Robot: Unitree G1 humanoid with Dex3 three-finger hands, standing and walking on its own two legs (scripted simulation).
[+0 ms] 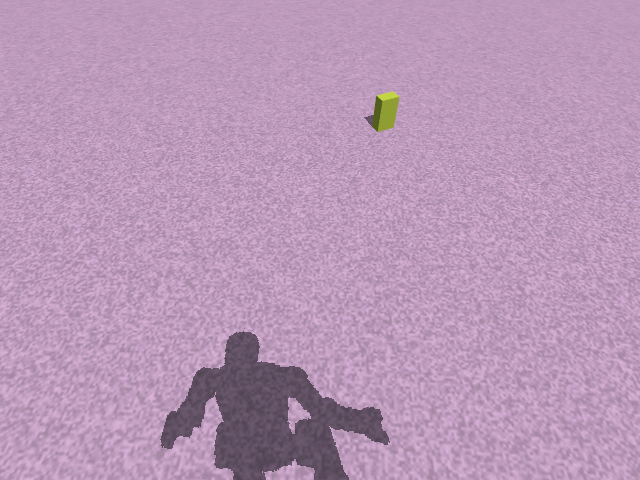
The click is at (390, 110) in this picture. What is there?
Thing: carton on end
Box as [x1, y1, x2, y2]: [372, 92, 398, 131]
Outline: 394,92 376,95 372,126 377,131 393,127 398,101 398,96
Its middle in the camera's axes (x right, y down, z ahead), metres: +0.38 -0.69 +2.16
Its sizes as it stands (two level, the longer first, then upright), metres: 0.109 0.063 0.193
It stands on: the floor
